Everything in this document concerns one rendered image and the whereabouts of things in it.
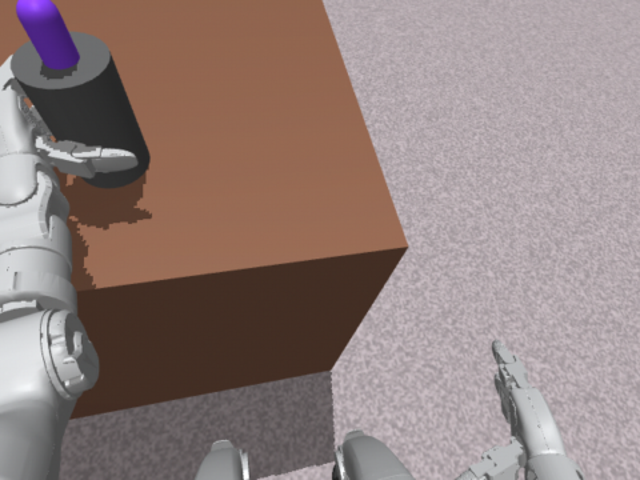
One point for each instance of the right robot hand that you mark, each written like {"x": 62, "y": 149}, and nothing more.
{"x": 534, "y": 430}

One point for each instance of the left robot hand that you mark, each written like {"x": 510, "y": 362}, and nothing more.
{"x": 23, "y": 131}

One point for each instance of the right robot arm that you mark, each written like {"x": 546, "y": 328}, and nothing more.
{"x": 552, "y": 467}

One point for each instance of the bottle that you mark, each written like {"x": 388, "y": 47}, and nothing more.
{"x": 72, "y": 81}

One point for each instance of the left robot arm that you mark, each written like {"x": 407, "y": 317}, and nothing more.
{"x": 46, "y": 358}

